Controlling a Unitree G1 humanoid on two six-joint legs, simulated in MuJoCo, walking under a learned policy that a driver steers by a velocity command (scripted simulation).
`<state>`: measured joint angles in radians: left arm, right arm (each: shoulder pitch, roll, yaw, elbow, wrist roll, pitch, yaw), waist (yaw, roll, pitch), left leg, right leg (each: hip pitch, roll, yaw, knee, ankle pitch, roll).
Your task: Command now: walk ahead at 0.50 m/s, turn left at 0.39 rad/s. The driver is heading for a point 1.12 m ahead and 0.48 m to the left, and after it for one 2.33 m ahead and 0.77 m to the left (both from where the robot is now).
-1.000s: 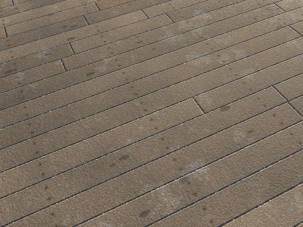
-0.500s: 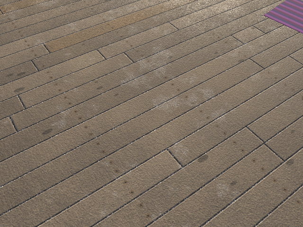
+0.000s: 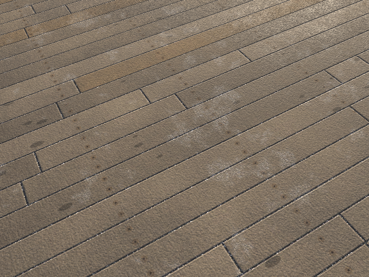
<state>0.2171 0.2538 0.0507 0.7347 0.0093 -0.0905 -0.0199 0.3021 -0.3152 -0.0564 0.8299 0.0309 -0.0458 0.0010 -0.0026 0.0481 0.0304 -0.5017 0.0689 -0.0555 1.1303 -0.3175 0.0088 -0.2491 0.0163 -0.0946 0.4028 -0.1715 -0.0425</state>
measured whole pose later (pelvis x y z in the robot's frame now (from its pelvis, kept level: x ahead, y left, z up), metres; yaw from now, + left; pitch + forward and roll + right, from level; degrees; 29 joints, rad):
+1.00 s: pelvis +0.55 +0.12 +0.00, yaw +35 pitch +1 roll -1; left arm 0.20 0.26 0.06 0.76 0.01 -0.10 -0.01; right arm 0.31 -0.31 -0.07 0.69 0.03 -0.01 -0.01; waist 0.01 0.05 0.02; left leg -0.48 0.01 -0.07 1.18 -0.36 0.01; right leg -0.27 0.02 -0.04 0.43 -0.18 -0.02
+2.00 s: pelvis +0.97 +0.50 -0.02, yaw +34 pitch +2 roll +0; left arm 0.16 0.30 0.06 0.72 -0.02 -0.06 -0.04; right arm 0.27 -0.29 -0.05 0.78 0.01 -0.09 0.00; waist 0.00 0.00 0.06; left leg -0.29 0.02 -0.01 1.19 -0.45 0.00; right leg -0.44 0.08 -0.02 0.58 -0.18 -0.09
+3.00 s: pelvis +1.46 +0.69 -0.01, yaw -2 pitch +1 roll +1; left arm 0.20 0.30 0.07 0.62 -0.02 -0.04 -0.04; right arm 0.23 -0.31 -0.05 0.79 0.01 -0.10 0.00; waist -0.02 0.01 0.07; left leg -0.36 0.06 -0.02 1.20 -0.41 -0.01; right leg -0.40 0.08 -0.01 0.56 -0.18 -0.09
